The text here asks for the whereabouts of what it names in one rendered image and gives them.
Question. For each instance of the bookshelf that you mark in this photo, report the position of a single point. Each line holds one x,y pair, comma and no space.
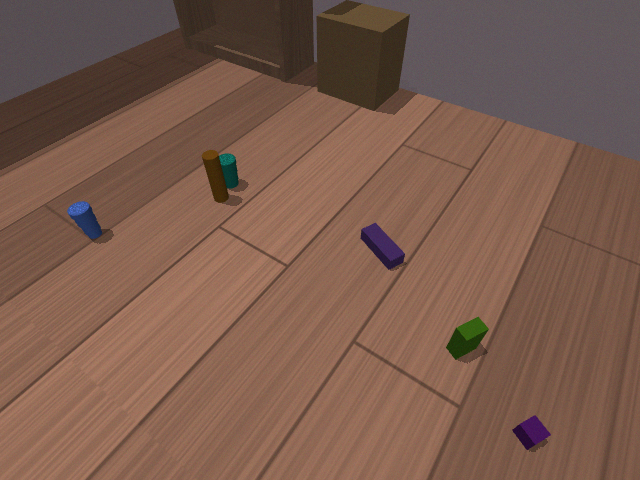
272,37

